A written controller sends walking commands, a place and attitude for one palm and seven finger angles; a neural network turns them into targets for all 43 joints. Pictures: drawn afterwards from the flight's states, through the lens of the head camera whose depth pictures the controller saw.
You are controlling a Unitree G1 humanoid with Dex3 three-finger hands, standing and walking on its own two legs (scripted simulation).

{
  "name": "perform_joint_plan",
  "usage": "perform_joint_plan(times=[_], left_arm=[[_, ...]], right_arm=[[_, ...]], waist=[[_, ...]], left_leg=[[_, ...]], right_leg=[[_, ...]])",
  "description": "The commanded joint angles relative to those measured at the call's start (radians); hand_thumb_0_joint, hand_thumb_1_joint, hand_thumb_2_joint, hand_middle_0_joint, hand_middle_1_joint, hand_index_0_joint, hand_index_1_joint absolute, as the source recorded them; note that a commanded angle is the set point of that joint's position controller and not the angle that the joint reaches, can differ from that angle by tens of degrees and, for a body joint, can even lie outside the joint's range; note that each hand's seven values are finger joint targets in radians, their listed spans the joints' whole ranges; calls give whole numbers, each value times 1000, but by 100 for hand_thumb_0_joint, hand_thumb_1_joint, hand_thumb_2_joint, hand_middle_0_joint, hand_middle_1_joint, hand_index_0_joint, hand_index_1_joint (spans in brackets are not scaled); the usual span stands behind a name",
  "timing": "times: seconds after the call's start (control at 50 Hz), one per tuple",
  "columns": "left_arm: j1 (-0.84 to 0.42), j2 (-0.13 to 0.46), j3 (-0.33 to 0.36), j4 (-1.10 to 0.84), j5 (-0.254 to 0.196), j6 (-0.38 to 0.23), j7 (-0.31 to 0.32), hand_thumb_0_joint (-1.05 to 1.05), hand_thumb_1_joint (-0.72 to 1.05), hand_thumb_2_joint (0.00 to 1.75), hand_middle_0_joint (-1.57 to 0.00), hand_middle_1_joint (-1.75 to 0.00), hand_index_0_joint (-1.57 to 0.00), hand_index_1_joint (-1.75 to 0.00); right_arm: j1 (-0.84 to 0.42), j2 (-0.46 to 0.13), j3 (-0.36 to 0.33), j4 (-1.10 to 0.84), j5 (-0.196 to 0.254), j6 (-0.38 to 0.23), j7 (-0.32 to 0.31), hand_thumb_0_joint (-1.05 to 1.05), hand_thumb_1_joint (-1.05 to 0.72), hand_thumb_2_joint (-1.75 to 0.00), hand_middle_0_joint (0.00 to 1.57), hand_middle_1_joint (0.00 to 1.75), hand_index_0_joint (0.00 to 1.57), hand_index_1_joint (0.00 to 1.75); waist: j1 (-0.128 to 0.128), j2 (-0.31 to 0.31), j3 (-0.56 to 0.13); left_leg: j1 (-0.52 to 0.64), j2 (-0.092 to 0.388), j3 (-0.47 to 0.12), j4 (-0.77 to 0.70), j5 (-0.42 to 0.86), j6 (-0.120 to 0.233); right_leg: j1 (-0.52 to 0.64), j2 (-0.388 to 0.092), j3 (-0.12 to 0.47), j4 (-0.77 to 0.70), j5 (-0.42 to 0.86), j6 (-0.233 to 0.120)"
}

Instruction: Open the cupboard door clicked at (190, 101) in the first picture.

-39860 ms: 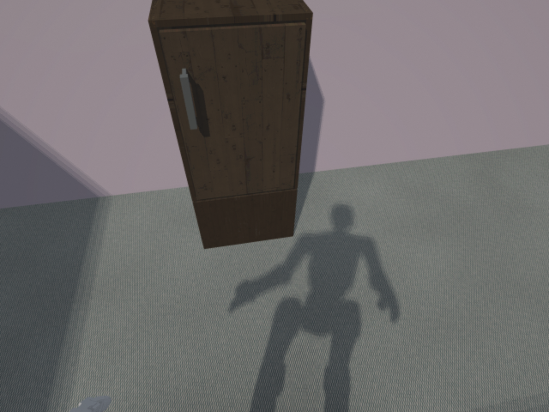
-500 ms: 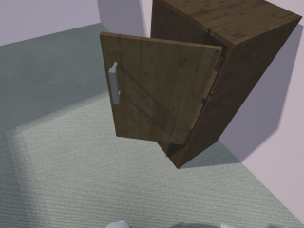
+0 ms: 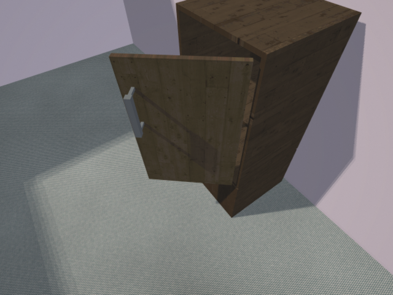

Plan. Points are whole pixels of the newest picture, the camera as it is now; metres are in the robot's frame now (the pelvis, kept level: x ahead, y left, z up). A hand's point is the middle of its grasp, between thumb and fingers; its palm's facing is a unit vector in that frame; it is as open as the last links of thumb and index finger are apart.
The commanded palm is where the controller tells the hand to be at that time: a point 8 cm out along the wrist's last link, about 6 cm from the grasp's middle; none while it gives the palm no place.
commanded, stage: come to a stop and stand still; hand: left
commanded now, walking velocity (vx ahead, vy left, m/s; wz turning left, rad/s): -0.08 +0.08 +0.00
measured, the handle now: (135, 113) +0.60 +0.23 -0.01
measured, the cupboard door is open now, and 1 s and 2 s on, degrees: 49 49 49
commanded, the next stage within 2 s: look again from close up in 0.46 s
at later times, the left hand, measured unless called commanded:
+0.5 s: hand out of the picture +0.01 +0.20 -0.19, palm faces +0.03 -0.98 -0.17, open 7.3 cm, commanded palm none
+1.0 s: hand out of the picture -0.02 +0.21 -0.18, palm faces -0.02 -0.97 -0.25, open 7.4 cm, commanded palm none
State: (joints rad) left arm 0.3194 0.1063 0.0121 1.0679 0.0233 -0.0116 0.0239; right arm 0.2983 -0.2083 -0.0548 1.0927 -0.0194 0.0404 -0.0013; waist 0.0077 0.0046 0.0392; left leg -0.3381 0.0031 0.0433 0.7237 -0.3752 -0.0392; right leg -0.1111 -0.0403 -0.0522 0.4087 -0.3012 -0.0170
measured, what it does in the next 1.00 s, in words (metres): steps on the spot: left foot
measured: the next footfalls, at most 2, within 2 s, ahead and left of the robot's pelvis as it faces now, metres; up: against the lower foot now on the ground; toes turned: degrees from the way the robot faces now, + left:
left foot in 0.10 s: +0.03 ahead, +0.13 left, +0.00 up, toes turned +4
right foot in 1.74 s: +0.12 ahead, -0.09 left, +0.00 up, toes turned -2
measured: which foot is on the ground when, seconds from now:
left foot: up 0.00-0.08, down 0.10-1.00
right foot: down 0.00-1.00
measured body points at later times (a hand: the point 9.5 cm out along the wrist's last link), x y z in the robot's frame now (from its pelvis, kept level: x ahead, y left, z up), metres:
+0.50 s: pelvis +0.00 +0.03 +0.00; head +0.00 +0.05 +0.45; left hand +0.01 +0.25 -0.17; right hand +0.04 -0.20 -0.15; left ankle -0.01 +0.13 -0.75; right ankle -0.05 -0.10 -0.75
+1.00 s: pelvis -0.03 +0.03 -0.01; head -0.02 +0.00 +0.44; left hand -0.02 +0.26 -0.16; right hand -0.03 -0.19 -0.18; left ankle -0.01 +0.13 -0.75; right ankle -0.05 -0.10 -0.75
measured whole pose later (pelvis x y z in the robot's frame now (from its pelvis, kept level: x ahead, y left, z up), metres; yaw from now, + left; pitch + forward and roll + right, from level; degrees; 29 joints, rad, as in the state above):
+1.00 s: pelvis -0.03 +0.03 -0.01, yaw -1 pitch -1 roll +1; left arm 0.30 0.16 -0.02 1.09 0.01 0.00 0.04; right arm 0.31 -0.17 0.02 1.08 -0.02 -0.01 -0.01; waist -0.01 0.04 0.02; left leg -0.23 -0.01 0.10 0.49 -0.24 0.03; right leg -0.19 -0.05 -0.02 0.53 -0.33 0.02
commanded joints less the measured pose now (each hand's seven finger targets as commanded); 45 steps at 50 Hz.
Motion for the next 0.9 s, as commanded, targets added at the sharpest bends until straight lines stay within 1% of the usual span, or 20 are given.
perform_joint_plan(times=[0.0,0.04,0.08,0.1,0.12,0.16,0.2,0.24,0.32,0.38,0.52,0.54,0.56,0.58,0.62,0.66,0.74,0.8,0.82,0.88], left_arm=[[71,204,52,-1,-3,-15,20,0,90,90,-20,-30,-20,-30],[32,193,51,2,-12,-7,22,0,90,90,-20,-30,-20,-30],[50,139,37,0,-19,-2,21,0,90,90,-20,-30,-20,-30],[50,109,30,1,-16,3,26,0,90,90,-20,-30,-20,-30],[41,95,26,2,-8,11,28,0,90,90,-20,-30,-20,-30],[11,102,21,17,-12,24,21,0,90,90,-20,-30,-20,-30],[18,108,18,30,-13,23,17,0,90,90,-20,-30,-20,-30],[29,115,13,45,-11,17,16,0,90,90,-20,-30,-20,-30],[3,122,8,41,-10,12,13,0,90,90,-20,-30,-20,-30],[-1,122,5,42,-11,12,11,0,90,90,-20,-30,-20,-30],[5,131,4,44,-11,10,10,0,90,90,-20,-30,-20,-30],[59,154,-11,42,11,-25,53,0,90,90,-20,-30,-20,-30],[21,190,1,-5,-2,-25,48,0,90,90,-20,-30,-20,-30],[-5,179,1,-14,-4,-15,37,0,90,90,-20,-30,-20,-30],[22,165,-4,-17,-3,-15,28,0,90,90,-20,-30,-20,-30],[36,150,-6,-10,-9,-12,25,0,90,90,-20,-30,-20,-30],[7,142,-12,-12,-9,-7,17,0,90,90,-20,-30,-20,-30],[12,144,-13,-13,-10,-2,15,0,90,90,-20,-30,-20,-30],[15,148,-12,-12,-8,-2,14,0,90,90,-20,-30,-20,-30],[28,151,-10,-8,-9,-3,14,0,90,90,-20,-30,-20,-30]], right_arm=[[-64,-22,4,-74,14,-33,-19,0,-90,-90,20,30,20,30],[-1,-19,7,-43,13,-40,-26,0,-90,-90,20,30,20,30],[36,-79,0,-24,7,-56,-38,0,-90,-90,20,30,20,30],[47,-95,-3,-21,6,-51,-45,0,-90,-90,20,30,20,30],[37,-94,-2,-18,6,-45,-46,0,-90,-90,20,30,20,30],[-10,-63,12,-16,7,-43,-52,0,-90,-90,20,30,20,30],[-25,-56,19,-18,8,-41,-54,0,-90,-90,20,30,20,30],[-26,-47,18,-17,9,-43,-52,0,-90,-90,20,30,20,30],[-23,-50,21,-11,9,-46,-46,0,-90,-90,20,30,20,30],[-31,-50,26,-6,7,-50,-43,0,-90,-90,20,30,20,30],[-14,-48,34,12,9,-56,-42,0,-90,-90,20,30,20,30],[-57,-98,37,-65,16,-74,-24,0,-90,-90,20,30,20,30],[0,-64,36,-75,5,-73,-18,0,-90,-90,20,30,20,30],[2,-69,36,-72,4,-74,-21,0,-90,-90,20,30,20,30],[28,-77,42,-86,0,-77,-20,0,-90,-90,20,30,20,30],[27,-79,40,-94,4,-77,-25,0,-90,-90,20,30,20,30],[28,-68,43,-98,7,-68,-22,0,-90,-90,20,30,20,30],[36,-68,43,-83,6,-65,-19,0,-90,-90,20,30,20,30],[38,-65,43,-79,5,-66,-18,0,-90,-90,20,30,20,30],[43,-59,45,-64,6,-68,-19,0,-90,-90,20,30,20,30]], waist=[[41,-184,-25],[5,-176,-42],[4,-3,-131],[3,54,-135],[2,41,-83],[7,123,-11],[11,85,44],[6,18,35],[-3,-50,22],[-2,-33,32],[2,-7,33],[7,72,60],[-22,114,-6],[-16,147,14],[-8,171,-54],[-5,122,-82],[-10,-51,42],[-11,-36,94],[-9,-8,93],[-5,-36,71]], left_leg=[[-35,-9,7,-191,11,2],[140,-12,19,-356,228,15],[357,138,-95,-261,694,81],[358,191,-119,-243,775,122],[305,198,-112,-258,684,131],[231,155,-117,-312,633,125],[182,128,-101,-327,522,100],[203,107,-76,-316,466,77],[220,104,-76,-345,382,70],[211,102,-81,-373,354,69],[203,100,-78,-388,367,68],[164,115,-63,-196,642,45],[148,106,-80,-232,445,51],[124,110,-93,-281,409,63],[125,129,-125,-296,428,90],[159,134,-124,-292,447,105],[78,107,-103,-325,214,101],[52,100,-102,-370,98,95],[47,100,-103,-382,93,96],[58,99,-97,-387,92,93]], right_leg=[[149,-255,166,17,776,-130],[54,-199,122,84,719,-78],[-99,-102,55,138,412,-15],[-115,-69,34,109,191,0],[-121,-43,35,82,45,3],[-91,-47,25,45,88,13],[-79,-55,51,6,132,5],[-74,-78,71,-25,220,-2],[-73,-75,72,-52,191,4],[-72,-76,74,-64,162,8],[-45,-76,69,-77,167,9],[-127,-95,107,-36,380,16],[-78,-96,87,8,190,-19],[-97,-69,66,35,77,-23],[-68,-30,31,73,31,-19],[-70,-23,27,81,26,-15],[-124,-43,55,35,23,-13],[-160,-41,64,26,-22,-11],[-151,-39,65,30,-16,-11],[-142,-45,73,24,-5,-10]])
